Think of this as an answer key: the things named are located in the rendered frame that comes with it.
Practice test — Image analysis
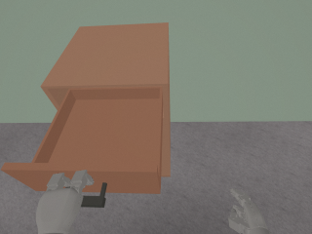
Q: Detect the cabinet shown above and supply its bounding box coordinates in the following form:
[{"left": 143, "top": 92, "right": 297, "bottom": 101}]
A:
[{"left": 40, "top": 22, "right": 171, "bottom": 177}]

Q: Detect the handle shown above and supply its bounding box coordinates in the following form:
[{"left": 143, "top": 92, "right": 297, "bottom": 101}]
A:
[{"left": 65, "top": 182, "right": 107, "bottom": 208}]

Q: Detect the robot left hand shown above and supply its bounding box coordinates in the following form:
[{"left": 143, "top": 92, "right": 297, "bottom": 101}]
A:
[{"left": 35, "top": 170, "right": 94, "bottom": 234}]

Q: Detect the drawer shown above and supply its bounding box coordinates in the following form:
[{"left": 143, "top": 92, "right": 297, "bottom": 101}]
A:
[{"left": 1, "top": 86, "right": 164, "bottom": 194}]

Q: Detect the robot right hand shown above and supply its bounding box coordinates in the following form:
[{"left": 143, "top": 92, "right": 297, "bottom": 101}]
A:
[{"left": 228, "top": 188, "right": 267, "bottom": 234}]

